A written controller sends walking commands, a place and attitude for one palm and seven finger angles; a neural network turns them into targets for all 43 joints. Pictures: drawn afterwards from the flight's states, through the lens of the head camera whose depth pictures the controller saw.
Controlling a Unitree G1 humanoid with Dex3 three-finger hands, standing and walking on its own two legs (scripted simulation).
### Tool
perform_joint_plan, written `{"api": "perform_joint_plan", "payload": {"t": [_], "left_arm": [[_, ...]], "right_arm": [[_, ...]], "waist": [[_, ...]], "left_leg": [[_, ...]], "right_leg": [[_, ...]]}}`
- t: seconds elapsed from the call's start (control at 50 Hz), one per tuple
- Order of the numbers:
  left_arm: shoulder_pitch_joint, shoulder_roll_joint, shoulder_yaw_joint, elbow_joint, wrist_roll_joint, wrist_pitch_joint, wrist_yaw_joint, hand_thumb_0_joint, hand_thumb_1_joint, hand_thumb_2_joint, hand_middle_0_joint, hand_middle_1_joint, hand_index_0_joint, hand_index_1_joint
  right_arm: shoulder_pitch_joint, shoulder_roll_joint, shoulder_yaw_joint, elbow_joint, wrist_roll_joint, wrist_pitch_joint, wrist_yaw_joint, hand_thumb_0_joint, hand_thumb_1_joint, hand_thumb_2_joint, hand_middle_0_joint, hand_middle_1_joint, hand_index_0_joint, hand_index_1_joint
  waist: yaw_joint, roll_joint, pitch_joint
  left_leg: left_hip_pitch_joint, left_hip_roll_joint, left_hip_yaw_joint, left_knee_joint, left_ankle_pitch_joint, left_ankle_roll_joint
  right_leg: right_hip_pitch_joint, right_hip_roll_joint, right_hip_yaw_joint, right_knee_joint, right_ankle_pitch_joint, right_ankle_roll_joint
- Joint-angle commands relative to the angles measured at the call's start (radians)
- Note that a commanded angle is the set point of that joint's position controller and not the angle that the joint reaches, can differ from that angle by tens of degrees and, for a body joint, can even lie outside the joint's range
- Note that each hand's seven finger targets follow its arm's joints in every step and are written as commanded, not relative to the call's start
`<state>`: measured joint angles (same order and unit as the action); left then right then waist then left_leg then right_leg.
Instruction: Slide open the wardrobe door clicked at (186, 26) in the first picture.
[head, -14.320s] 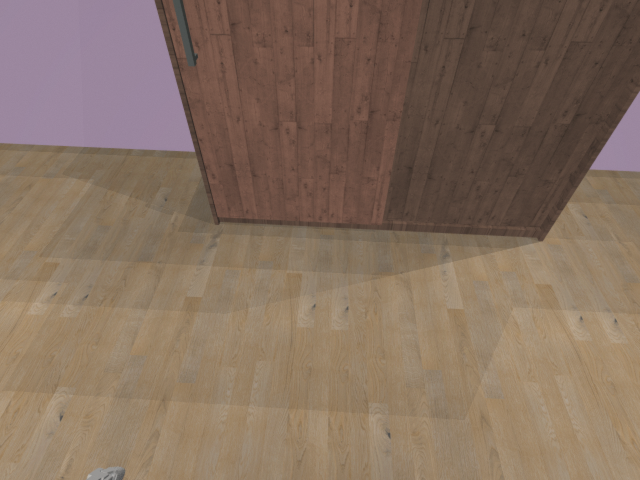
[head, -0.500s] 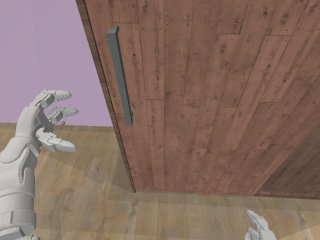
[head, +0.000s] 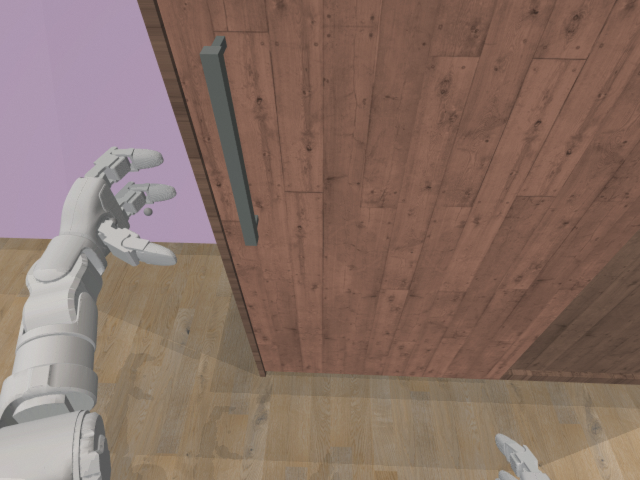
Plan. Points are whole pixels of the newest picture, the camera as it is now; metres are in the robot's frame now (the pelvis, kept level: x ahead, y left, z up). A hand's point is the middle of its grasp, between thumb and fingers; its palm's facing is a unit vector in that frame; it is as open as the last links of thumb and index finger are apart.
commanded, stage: move the hooked fingers beside the handle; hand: left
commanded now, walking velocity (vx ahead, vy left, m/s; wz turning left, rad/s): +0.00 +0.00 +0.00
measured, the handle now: (238, 158) +0.50 +0.15 +0.13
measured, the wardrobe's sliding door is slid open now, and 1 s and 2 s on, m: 0.00 0.00 0.00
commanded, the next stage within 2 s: feel for the door with the fingertips in 1.30 s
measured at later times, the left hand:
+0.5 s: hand (184, 186) +0.44 +0.20 +0.14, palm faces +0.02 -1.00 -0.01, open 14.0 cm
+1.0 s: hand (187, 187) +0.44 +0.20 +0.14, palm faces +0.01 -1.00 -0.01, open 14.0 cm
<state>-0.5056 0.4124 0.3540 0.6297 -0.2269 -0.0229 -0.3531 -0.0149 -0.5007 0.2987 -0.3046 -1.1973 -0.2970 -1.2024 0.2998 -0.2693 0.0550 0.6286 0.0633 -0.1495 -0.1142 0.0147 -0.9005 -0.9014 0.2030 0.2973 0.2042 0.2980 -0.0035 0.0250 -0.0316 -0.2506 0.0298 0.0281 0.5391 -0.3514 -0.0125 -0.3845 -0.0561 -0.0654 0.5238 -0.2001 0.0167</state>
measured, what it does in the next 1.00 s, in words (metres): stands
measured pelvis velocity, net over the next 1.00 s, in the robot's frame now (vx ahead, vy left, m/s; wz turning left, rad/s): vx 0.00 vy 0.00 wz -0.02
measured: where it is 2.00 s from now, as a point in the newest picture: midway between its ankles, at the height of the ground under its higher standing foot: outside the picture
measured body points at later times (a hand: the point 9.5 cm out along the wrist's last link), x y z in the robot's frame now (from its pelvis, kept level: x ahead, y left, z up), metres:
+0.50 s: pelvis +0.00 +0.00 +0.00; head +0.04 -0.01 +0.44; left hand +0.43 +0.26 +0.14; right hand +0.07 -0.26 -0.12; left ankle -0.05 +0.12 -0.73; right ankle +0.04 -0.13 -0.73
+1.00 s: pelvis +0.00 +0.00 -0.01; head +0.04 -0.01 +0.44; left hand +0.43 +0.25 +0.14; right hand +0.07 -0.26 -0.12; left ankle -0.05 +0.12 -0.73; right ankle +0.04 -0.13 -0.73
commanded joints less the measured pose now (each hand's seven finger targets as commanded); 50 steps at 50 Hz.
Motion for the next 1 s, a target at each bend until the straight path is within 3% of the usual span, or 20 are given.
{"api": "perform_joint_plan", "payload": {"t": [0.0,0.04,0.08,0.1,0.14,0.16,0.2,0.26,0.4,0.44,0.46,0.52,0.58,0.72,0.74,0.78,0.86,0.92,0.94,0.98], "left_arm": [[-0.476,0.236,0.031,-0.215,-0.014,-0.082,0.013,0.000,-0.500,0.300,-0.300,-1.200,-0.300,-1.200],[-0.494,0.214,0.009,-0.183,-0.009,-0.085,0.019,0.000,-0.500,0.300,-0.300,-1.200,-0.300,-1.200],[-0.521,0.238,0.024,-0.136,0.000,-0.095,0.034,0.000,-0.500,0.300,-0.300,-1.200,-0.300,-1.200],[-0.540,0.210,0.001,-0.122,0.002,-0.096,0.037,0.000,-0.500,0.300,-0.300,-1.200,-0.300,-1.200],[-0.571,0.220,0.009,-0.111,0.010,-0.110,0.048,0.000,-0.500,0.300,-0.300,-1.200,-0.300,-1.200],[-0.560,0.266,0.047,-0.100,0.015,-0.120,0.057,0.000,-0.500,0.300,-0.300,-1.200,-0.300,-1.200],[-0.560,0.236,0.029,-0.098,0.023,-0.134,0.062,0.000,-0.500,0.300,-0.300,-1.200,-0.300,-1.200],[-0.541,0.262,0.053,-0.031,0.025,-0.142,0.071,0.000,-0.500,0.300,-0.300,-1.200,-0.300,-1.200],[-0.655,0.279,0.047,0.012,0.042,-0.175,0.068,0.000,-0.500,0.300,-0.300,-1.200,-0.300,-1.200],[-0.701,0.240,0.008,0.036,0.044,-0.185,0.064,0.000,-0.500,0.300,-0.300,-1.200,-0.300,-1.200],[-0.721,0.255,0.016,0.046,0.044,-0.194,0.067,0.000,-0.500,0.300,-0.300,-1.200,-0.300,-1.200],[-0.720,0.235,0.008,0.100,0.042,-0.201,0.064,0.000,-0.500,0.300,-0.300,-1.200,-0.300,-1.200],[-0.693,0.257,0.031,0.135,0.044,-0.207,0.068,0.000,-0.500,0.300,-0.300,-1.200,-0.300,-1.200],[-0.663,0.317,0.080,0.077,0.053,-0.235,0.077,0.000,-0.500,0.300,-0.300,-1.200,-0.300,-1.200],[-0.664,0.285,0.052,0.067,0.049,-0.234,0.071,0.000,-0.500,0.300,-0.300,-1.200,-0.300,-1.200],[-0.675,0.308,0.067,0.048,0.044,-0.234,0.068,0.000,-0.500,0.300,-0.300,-1.200,-0.300,-1.200],[-0.658,0.271,0.039,0.022,0.037,-0.222,0.060,0.000,-0.500,0.300,-0.300,-1.200,-0.300,-1.200],[-0.673,0.216,0.000,0.036,0.029,-0.203,0.060,0.000,-0.500,0.300,-0.300,-1.200,-0.300,-1.200],[-0.665,0.229,0.014,0.039,0.030,-0.200,0.063,0.000,-0.500,0.300,-0.300,-1.200,-0.300,-1.200],[-0.654,0.215,0.004,0.044,0.031,-0.196,0.071,0.000,-0.500,0.300,-0.300,-1.200,-0.300,-1.200]], "right_arm": [[-0.017,-0.135,-0.056,-0.124,-0.007,-0.038,-0.012,0.000,-0.900,-0.900,0.200,0.300,0.200,0.300],[-0.011,-0.134,-0.053,-0.115,-0.007,-0.034,-0.012,0.000,-0.900,-0.900,0.200,0.300,0.200,0.300],[0.005,-0.140,-0.056,-0.104,-0.009,-0.027,-0.011,0.000,-0.900,-0.900,0.200,0.300,0.200,0.300],[0.007,-0.138,-0.057,-0.104,-0.009,-0.026,-0.010,0.000,-0.900,-0.900,0.200,0.300,0.200,0.300],[0.019,-0.139,-0.060,-0.098,-0.013,-0.023,-0.008,0.000,-0.900,-0.900,0.200,0.300,0.200,0.300],[0.028,-0.143,-0.063,-0.094,-0.017,-0.018,-0.006,0.000,-0.900,-0.900,0.200,0.300,0.200,0.300],[0.030,-0.136,-0.062,-0.096,-0.017,-0.014,0.000,0.000,-0.900,-0.900,0.200,0.300,0.200,0.300],[0.048,-0.146,-0.066,-0.089,-0.019,-0.002,0.005,0.000,-0.900,-0.900,0.200,0.300,0.200,0.300],[0.067,-0.149,-0.071,-0.085,-0.019,0.016,0.007,0.000,-0.900,-0.900,0.200,0.300,0.200,0.300],[0.074,-0.145,-0.069,-0.078,-0.018,0.016,0.008,0.000,-0.900,-0.900,0.200,0.300,0.200,0.300],[0.088,-0.148,-0.073,-0.071,-0.020,0.018,0.005,0.000,-0.900,-0.900,0.200,0.300,0.200,0.300],[0.096,-0.151,-0.074,-0.062,-0.021,0.018,0.007,0.000,-0.900,-0.900,0.200,0.300,0.200,0.300],[0.104,-0.157,-0.075,-0.063,-0.022,0.026,0.011,0.000,-0.900,-0.900,0.200,0.300,0.200,0.300],[0.098,-0.153,-0.079,-0.087,-0.023,0.040,0.019,0.000,-0.900,-0.900,0.200,0.300,0.200,0.300],[0.093,-0.150,-0.077,-0.091,-0.021,0.041,0.019,0.000,-0.900,-0.900,0.200,0.300,0.200,0.300],[0.096,-0.153,-0.078,-0.089,-0.020,0.042,0.016,0.000,-0.900,-0.900,0.200,0.300,0.200,0.300],[0.091,-0.150,-0.078,-0.093,-0.019,0.040,0.013,0.000,-0.900,-0.900,0.200,0.300,0.200,0.300],[0.086,-0.146,-0.075,-0.084,-0.018,0.036,0.013,0.000,-0.900,-0.900,0.200,0.300,0.200,0.300],[0.087,-0.149,-0.078,-0.084,-0.018,0.035,0.013,0.000,-0.900,-0.900,0.200,0.300,0.200,0.300],[0.078,-0.147,-0.073,-0.087,-0.017,0.036,0.012,0.000,-0.900,-0.900,0.200,0.300,0.200,0.300]], "waist": [[-0.014,0.029,-0.297],[-0.021,0.049,-0.282],[-0.025,0.010,-0.277],[-0.032,0.005,-0.282],[-0.029,0.024,-0.314],[-0.018,0.008,-0.331],[-0.017,0.044,-0.347],[-0.015,-0.040,-0.330],[-0.038,0.004,-0.335],[-0.052,0.044,-0.333],[-0.062,0.007,-0.343],[-0.063,0.004,-0.339],[-0.053,-0.017,-0.348],[-0.031,0.012,-0.389],[-0.038,0.023,-0.384],[-0.041,0.020,-0.387],[-0.043,0.035,-0.376],[-0.058,0.023,-0.336],[-0.053,-0.006,-0.341],[-0.050,0.020,-0.325]], "left_leg": [[-0.029,-0.027,-0.008,-0.072,0.324,0.019],[-0.032,-0.027,-0.007,-0.070,0.318,0.017],[-0.051,-0.025,-0.013,-0.070,0.300,0.019],[-0.051,-0.026,-0.012,-0.069,0.288,0.020],[-0.040,-0.026,-0.011,-0.061,0.317,0.019],[-0.048,-0.024,-0.012,-0.059,0.338,0.019],[-0.043,-0.025,-0.008,-0.056,0.373,0.015],[-0.083,-0.021,-0.005,-0.054,0.356,0.021],[-0.102,-0.025,0.006,-0.042,0.316,0.025],[-0.095,-0.027,0.006,-0.036,0.307,0.024],[-0.093,-0.024,0.001,-0.031,0.311,0.026],[-0.106,-0.025,0.000,-0.028,0.291,0.025],[-0.133,-0.026,0.002,-0.025,0.291,0.026],[-0.142,-0.026,0.011,-0.020,0.314,0.027],[-0.138,-0.027,0.015,-0.021,0.308,0.027],[-0.134,-0.023,0.011,-0.021,0.310,0.029],[-0.112,-0.023,0.009,-0.024,0.316,0.028],[-0.113,-0.022,0.005,-0.029,0.278,0.025],[-0.115,-0.022,-0.001,-0.031,0.267,0.026],[-0.115,-0.023,-0.001,-0.032,0.271,0.024]], "right_leg": [[0.241,0.034,0.016,-0.004,0.272,-0.042],[0.217,0.035,0.015,-0.004,0.261,-0.043],[0.216,0.037,0.014,-0.003,0.243,-0.042],[0.205,0.037,0.015,-0.003,0.233,-0.040],[0.212,0.036,0.018,0.006,0.260,-0.043],[0.240,0.036,0.017,0.010,0.277,-0.043],[0.244,0.035,0.020,0.019,0.310,-0.045],[0.260,0.037,0.018,0.023,0.313,-0.040],[0.230,0.038,0.031,0.029,0.300,-0.039],[0.203,0.039,0.033,0.029,0.290,-0.041],[0.208,0.040,0.028,0.031,0.286,-0.039],[0.185,0.043,0.027,0.033,0.274,-0.039],[0.197,0.042,0.028,0.043,0.278,-0.037],[0.243,0.043,0.038,0.057,0.318,-0.039],[0.236,0.043,0.039,0.053,0.317,-0.038],[0.237,0.044,0.038,0.052,0.316,-0.037],[0.225,0.046,0.032,0.046,0.307,-0.041],[0.184,0.047,0.028,0.034,0.273,-0.038],[0.187,0.048,0.026,0.033,0.260,-0.038],[0.179,0.045,0.024,0.035,0.254,-0.042]]}}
